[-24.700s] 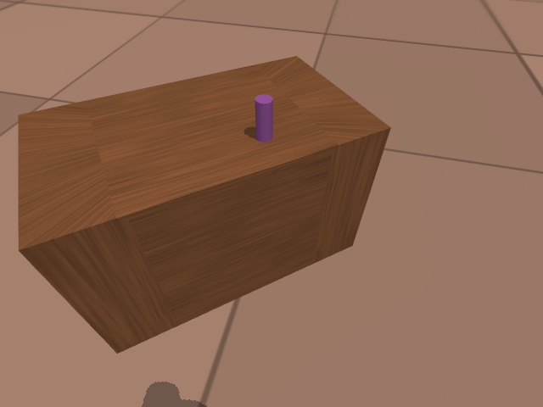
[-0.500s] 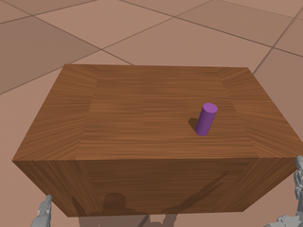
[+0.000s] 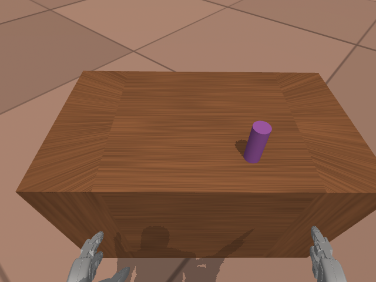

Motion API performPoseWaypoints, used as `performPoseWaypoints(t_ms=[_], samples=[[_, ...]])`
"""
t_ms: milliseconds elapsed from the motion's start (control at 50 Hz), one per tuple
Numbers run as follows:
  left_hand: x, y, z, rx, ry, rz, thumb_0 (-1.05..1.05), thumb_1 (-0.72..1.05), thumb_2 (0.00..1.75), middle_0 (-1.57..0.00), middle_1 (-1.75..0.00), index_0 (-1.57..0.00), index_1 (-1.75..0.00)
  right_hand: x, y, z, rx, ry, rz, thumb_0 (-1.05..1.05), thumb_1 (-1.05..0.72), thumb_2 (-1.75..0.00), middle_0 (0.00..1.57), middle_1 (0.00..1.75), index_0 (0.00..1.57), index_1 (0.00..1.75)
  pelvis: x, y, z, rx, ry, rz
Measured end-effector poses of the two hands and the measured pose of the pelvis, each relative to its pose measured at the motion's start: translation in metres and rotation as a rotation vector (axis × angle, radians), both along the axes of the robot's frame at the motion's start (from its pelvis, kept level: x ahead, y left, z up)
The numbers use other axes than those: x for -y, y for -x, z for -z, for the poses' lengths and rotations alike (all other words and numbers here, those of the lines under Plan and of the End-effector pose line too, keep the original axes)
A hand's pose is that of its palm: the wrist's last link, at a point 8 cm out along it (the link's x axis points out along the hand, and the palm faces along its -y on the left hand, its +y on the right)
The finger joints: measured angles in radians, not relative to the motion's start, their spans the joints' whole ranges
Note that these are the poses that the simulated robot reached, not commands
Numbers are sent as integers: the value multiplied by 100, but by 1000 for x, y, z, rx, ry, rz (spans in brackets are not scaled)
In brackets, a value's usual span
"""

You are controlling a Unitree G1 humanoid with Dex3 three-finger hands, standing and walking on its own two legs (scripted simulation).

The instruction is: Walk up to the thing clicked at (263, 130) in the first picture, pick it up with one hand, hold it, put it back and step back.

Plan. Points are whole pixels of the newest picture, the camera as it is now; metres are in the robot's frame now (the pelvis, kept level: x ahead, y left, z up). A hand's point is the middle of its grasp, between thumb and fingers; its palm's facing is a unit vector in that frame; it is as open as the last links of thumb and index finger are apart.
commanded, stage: home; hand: right
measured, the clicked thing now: (256, 143) +0.50 -0.19 -0.02
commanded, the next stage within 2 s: none
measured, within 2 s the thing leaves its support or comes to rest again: neither
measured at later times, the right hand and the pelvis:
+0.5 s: hand (273, 266) +0.19 -0.17 -0.07, palm faces +0.11 +0.96 -0.25, open 17.4 cm; pelvis +0.02 +0.01 -0.01, yaw +0 degrees
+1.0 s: hand (276, 270) +0.18 -0.17 -0.07, palm faces +0.13 +0.95 -0.28, open 17.5 cm; pelvis +0.01 +0.01 -0.02, yaw +0 degrees
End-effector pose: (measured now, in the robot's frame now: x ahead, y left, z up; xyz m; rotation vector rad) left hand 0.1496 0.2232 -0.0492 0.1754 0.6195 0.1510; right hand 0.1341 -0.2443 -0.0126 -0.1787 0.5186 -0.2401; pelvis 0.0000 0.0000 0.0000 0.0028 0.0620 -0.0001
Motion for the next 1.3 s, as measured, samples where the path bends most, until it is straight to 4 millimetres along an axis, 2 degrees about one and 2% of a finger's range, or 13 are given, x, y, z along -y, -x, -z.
performPoseWaypoints(t_ms=[60, 140, 220, 320, 440, 540, 700, 860, 1000, 1300], samples=[[-9, -1, -2, -1, -39, -16, 0, 53, 71, -18, -24, -17, -24, -8, -6, 19, -52, -21, -25, -2, 57, -3, 5, 4, 6, 5, 0, -1, 3, -11, -1, -3], [-4, -8, -3, 12, -37, -6, 0, 70, 79, -19, -26, -18, -26, -25, -21, 36, -85, -54, -74, -2, 58, -3, 5, 4, 5, 5, -2, -2, 6, -25, -3, -5], [3, -12, -3, 27, -13, -1, 0, 80, 84, -20, -27, -19, -28, -33, -33, 33, -73, -62, -91, -2, 57, -4, 5, 4, 6, 5, -5, -8, 6, -30, -6, -5], [-5, -14, 15, -36, -9, -20, 1, 86, 87, -21, -29, -20, -29, -22, -35, 25, -69, -9, -50, -2, 56, -4, 6, 5, 6, 5, -5, -15, 8, -29, -14, -7], [-17, -12, 35, -103, -16, -42, 1, 89, 89, -21, -29, -20, -29, -22, -31, 31, -130, 11, -40, -2, 54, -5, 5, 5, 6, 5, -6, -18, 12, -45, -13, -8], [-23, -10, 41, -140, -32, -59, 1, 90, 89, -21, -29, -20, -30, -29, -34, 32, -142, -1, -36, -2, 54, -5, 5, 5, 6, 5, -8, -20, 13, -52, -11, -6], [-28, -14, 35, -102, -51, -80, 1, 90, 90, -21, -29, -20, -30, -28, -41, 28, -136, 11, -23, -2, 54, -5, 5, 5, 6, 5, -10, -22, 14, -49, -14, -6], [-26, -19, 31, -61, -51, -68, 1, 90, 90, -21, -29, -20, -30, -28, -32, 28, -164, 17, -15, -1, 55, -5, 5, 5, 6, 5, -8, -18, 14, -46, -16, -5], [-22, -15, 32, -63, -56, -58, 1, 90, 90, -21, -29, -20, -30, -25, -24, 30, -180, 21, -4, -2, 55, -5, 5, 5, 6, 5, -8, -12, 15, -46, -17, -1], [-19, -5, 34, -54, -67, -72, 1, 90, 90, -21, -29, -20, -30, -22, -22, 28, -175, 28, -9, -2, 55, -5, 5, 5, 6, 5, -4, -8, 17, -45, -22, -5]])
